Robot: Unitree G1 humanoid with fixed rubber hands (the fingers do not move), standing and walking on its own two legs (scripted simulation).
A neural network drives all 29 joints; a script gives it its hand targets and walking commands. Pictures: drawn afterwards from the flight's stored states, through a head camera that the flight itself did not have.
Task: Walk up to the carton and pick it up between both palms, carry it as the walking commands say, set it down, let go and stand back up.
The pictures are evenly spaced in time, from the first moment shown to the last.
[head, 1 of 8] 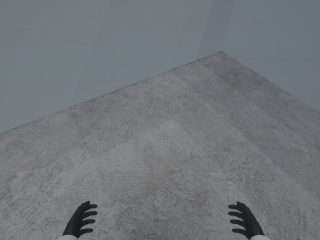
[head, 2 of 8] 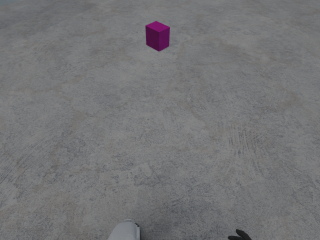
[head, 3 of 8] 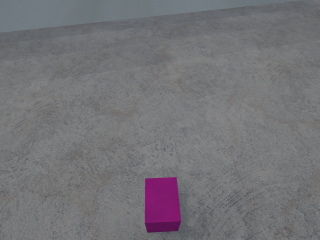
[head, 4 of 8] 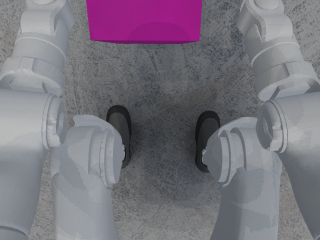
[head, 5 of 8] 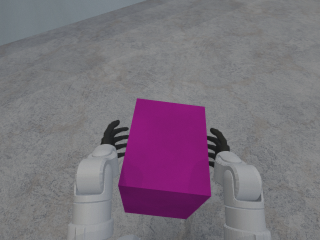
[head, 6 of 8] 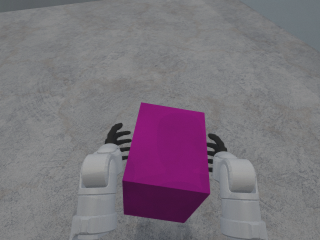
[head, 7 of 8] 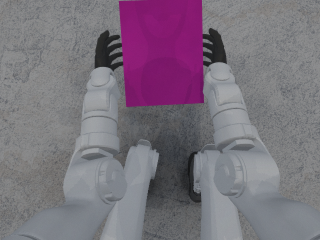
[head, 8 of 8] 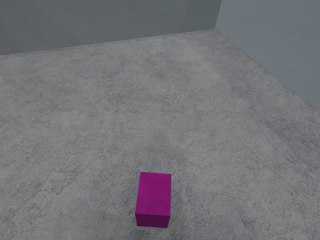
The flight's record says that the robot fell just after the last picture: no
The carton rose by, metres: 0.70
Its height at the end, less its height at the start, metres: +0.00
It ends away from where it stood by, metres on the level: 3.29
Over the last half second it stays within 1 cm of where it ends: yes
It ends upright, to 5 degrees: yes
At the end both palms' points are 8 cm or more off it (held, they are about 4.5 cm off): yes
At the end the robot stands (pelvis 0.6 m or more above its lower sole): yes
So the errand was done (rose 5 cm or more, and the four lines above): yes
